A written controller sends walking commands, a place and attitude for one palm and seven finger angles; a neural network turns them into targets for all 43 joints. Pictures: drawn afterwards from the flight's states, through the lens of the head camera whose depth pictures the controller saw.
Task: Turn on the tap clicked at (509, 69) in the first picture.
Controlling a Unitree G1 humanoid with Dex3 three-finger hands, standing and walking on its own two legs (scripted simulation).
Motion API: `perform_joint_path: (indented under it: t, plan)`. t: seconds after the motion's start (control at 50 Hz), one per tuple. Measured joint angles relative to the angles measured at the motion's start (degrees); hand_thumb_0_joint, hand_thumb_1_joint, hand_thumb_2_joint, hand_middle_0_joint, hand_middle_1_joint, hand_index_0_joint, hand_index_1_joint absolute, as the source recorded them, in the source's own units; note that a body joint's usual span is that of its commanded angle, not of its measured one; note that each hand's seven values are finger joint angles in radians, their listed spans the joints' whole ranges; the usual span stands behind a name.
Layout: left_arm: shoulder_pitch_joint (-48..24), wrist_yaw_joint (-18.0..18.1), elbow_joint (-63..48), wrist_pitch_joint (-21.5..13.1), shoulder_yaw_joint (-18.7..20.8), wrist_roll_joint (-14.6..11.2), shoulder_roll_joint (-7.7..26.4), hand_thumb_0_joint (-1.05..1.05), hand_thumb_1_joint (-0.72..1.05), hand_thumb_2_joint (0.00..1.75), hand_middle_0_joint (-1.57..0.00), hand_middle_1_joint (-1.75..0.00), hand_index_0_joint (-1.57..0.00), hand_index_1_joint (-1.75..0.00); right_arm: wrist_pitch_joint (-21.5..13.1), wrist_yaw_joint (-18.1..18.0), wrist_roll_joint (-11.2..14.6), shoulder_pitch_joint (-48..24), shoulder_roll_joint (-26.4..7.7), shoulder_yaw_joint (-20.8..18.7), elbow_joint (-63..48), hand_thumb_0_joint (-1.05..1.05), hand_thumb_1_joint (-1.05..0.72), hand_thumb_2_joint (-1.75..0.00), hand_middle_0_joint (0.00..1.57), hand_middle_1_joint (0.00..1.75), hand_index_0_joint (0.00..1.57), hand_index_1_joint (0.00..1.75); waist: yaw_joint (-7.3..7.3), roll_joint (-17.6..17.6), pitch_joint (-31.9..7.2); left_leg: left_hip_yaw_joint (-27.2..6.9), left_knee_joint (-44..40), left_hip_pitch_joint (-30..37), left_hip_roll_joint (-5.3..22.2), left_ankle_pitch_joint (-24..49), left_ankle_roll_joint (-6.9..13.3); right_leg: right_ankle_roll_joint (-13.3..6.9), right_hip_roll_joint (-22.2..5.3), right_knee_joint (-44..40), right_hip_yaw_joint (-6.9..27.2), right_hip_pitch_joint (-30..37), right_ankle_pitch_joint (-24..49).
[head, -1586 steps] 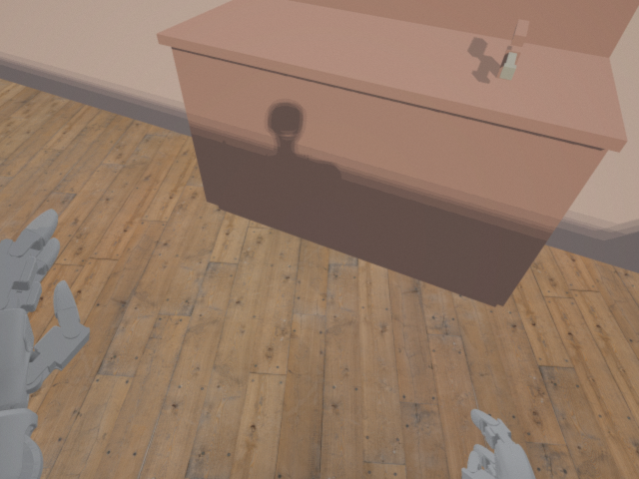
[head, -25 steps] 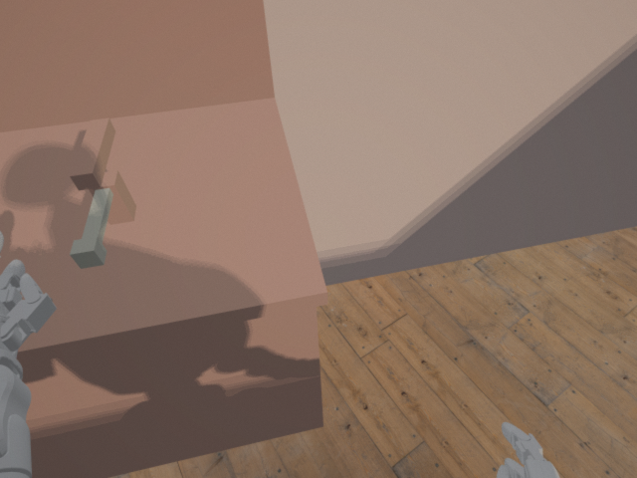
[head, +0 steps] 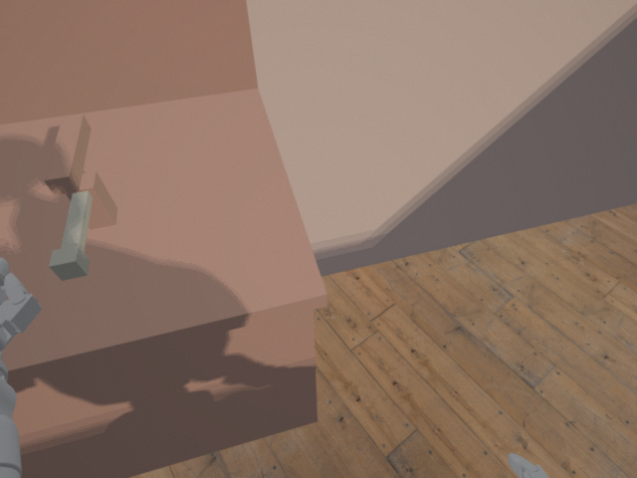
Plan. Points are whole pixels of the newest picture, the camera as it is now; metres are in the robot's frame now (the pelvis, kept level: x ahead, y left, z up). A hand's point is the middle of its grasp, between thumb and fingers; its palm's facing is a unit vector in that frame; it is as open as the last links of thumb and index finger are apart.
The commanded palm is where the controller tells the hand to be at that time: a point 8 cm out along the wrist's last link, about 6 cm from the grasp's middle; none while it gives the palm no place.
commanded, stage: reach beside the lever's end, fingers flat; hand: left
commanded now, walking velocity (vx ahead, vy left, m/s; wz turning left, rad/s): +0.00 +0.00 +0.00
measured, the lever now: (70, 263) +0.32 +0.31 +0.12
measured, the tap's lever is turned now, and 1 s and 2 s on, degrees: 0 1 23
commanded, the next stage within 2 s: push the lever round in 0.08 s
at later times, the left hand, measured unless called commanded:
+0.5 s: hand (44, 304) +0.28 +0.33 +0.10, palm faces +0.53 -0.84 -0.09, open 7.8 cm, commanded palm +0.22 +0.36 +0.11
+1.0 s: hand (71, 298) +0.28 +0.30 +0.10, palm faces +0.55 -0.83 -0.10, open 7.7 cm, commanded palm +0.24 +0.33 +0.11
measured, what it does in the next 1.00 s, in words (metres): stands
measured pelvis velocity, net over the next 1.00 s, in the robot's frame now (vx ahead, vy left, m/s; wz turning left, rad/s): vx -0.01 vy -0.02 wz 0.01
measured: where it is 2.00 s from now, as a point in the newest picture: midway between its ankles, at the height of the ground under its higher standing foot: outside the picture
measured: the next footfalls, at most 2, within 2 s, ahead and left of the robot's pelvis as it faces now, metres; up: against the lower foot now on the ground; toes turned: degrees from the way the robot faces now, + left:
none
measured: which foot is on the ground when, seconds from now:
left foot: down 0.00-1.00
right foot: down 0.00-1.00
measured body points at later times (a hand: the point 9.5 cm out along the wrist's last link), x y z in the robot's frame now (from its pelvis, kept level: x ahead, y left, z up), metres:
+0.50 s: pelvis -0.01 +0.00 +0.00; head +0.01 -0.01 +0.45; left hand +0.24 +0.37 +0.11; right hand +0.17 -0.23 -0.09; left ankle -0.01 +0.10 -0.72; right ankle -0.01 -0.11 -0.72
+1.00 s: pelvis -0.01 -0.02 +0.00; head +0.01 -0.04 +0.45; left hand +0.25 +0.34 +0.11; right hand +0.14 -0.27 -0.11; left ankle -0.01 +0.10 -0.72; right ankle -0.01 -0.11 -0.72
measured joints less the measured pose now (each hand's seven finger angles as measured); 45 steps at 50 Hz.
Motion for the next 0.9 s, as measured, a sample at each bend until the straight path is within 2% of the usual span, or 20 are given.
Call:
perform_joint_path:
  t: [0.14, 0.34, 0.68, 0.9]
  plan:
    - [3.3, 2.0, -6.5, 0.6, -2.1, -0.1, -2.8, 0.02, 0.9, 0.9, -0.16, -0.15, -0.15, -0.15, -0.9, -0.2, -0.2, -1.5, 0.9, 0.2, 0.1, 0.01, -0.91, -0.9, 0.2, 0.3, 0.2, 0.3, 1.15, 0.1, 0.1, -0.3, 0.0, 1.0, -0.7, -0.2, 0.3, 0.5, -0.7, 0.0, -0.3, 1.3, -0.4]
    - [0.1, 2.9, -6.5, 3.6, -4.6, 0.6, -3.3, 0.02, 0.9, 0.9, -0.16, -0.15, -0.15, -0.15, -1.3, -1.1, -0.1, -5.9, 1.7, 1.7, -0.7, 0.01, -0.91, -0.9, 0.21, 0.3, 0.2, 0.3, 2.39, 0.0, 0.3, -1.1, 0.1, 1.1, -1.2, 0.3, 0.3, 0.4, -1.2, 0.4, -1.1, 1.6, -0.4]
    - [0.4, 5.5, -7.0, 4.7, -5.4, 1.3, -4.1, 0.02, 0.9, 0.9, -0.16, -0.15, -0.15, -0.15, 0.5, -0.9, 0.2, -4.1, 1.0, 1.1, -0.5, 0.01, -0.91, -0.9, 0.21, 0.3, 0.2, 0.3, 1.45, 0.1, 0.4, -0.9, -0.5, 1.8, -0.3, 0.6, -0.5, -0.5, -0.2, 0.2, -0.9, 1.7, -0.2]
    - [-0.7, 6.2, -5.5, 3.5, -5.7, 1.3, -4.3, 0.02, 0.9, 0.91, -0.16, -0.15, -0.15, -0.15, 0.9, -1.1, 0.2, -3.5, 0.7, 0.7, 0.6, 0.01, -0.91, -0.9, 0.2, 0.3, 0.2, 0.3, 0.71, 0.4, 0.6, -0.8, -1.0, 1.8, 0.3, 0.9, -1.1, -1.1, 0.3, 0.2, -0.7, 1.4, 0.0]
